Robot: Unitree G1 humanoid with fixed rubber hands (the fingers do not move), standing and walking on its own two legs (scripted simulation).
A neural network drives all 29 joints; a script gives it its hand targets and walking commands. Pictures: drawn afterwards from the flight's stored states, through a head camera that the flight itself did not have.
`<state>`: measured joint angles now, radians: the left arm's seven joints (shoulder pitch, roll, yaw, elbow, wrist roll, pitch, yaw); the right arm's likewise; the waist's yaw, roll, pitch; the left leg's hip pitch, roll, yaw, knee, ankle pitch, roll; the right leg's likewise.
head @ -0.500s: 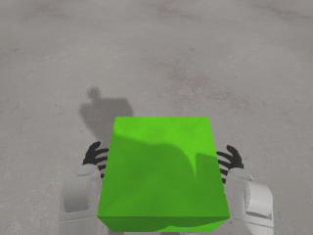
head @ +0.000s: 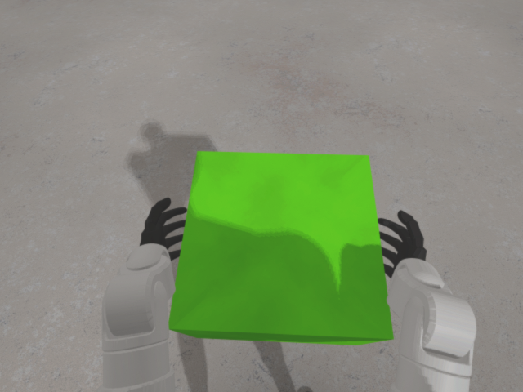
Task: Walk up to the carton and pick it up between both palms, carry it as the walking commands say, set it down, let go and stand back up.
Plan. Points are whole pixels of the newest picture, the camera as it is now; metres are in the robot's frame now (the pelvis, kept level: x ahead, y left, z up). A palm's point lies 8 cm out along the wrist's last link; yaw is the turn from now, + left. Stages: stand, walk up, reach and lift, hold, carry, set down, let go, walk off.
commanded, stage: carry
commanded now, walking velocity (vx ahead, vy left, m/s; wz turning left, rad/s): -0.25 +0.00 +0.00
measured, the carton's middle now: (279, 250) +0.34 -0.03 +0.02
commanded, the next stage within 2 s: none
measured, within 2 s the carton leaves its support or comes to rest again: neither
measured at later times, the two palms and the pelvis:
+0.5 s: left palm out of the picture +0.09 +0.20 +0.06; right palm out of the picture +0.07 -0.14 +0.06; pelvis -0.21 +0.03 -0.01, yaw -1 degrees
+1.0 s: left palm out of the picture -0.13 +0.26 +0.05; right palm out of the picture -0.11 -0.08 +0.07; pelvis -0.40 +0.07 +0.00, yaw +0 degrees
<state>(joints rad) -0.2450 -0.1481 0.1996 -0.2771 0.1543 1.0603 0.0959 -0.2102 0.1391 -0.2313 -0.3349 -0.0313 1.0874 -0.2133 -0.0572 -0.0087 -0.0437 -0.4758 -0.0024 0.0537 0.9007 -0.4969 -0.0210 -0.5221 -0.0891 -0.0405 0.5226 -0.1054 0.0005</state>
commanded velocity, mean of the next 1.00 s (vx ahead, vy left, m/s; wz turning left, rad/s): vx -0.25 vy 0.00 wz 0.00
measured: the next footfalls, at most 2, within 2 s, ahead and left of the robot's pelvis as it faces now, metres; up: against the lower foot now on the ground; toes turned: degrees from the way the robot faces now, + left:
left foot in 0.08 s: -0.04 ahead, +0.14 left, +0.00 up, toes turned +4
right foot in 0.50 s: -0.24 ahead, -0.09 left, +0.00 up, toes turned -5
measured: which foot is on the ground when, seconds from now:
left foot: up 0.00-0.06, down 0.08-0.54, up 0.56-0.88, down 0.90-1.00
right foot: down 0.00-0.12, up 0.14-0.48, down 0.50-0.90, up 0.92-1.00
